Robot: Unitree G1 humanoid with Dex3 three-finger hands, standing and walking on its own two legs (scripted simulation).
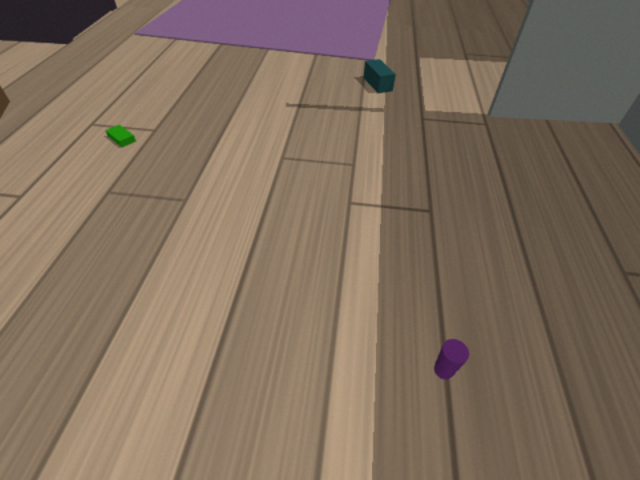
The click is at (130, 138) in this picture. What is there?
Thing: flat box
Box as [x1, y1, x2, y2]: [105, 125, 135, 146]
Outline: 105,130 108,136 121,146 124,146 135,141 133,135 120,125
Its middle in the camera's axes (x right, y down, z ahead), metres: -1.13 -0.62 +2.17
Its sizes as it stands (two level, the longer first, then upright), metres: 0.158 0.086 0.040
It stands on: the floor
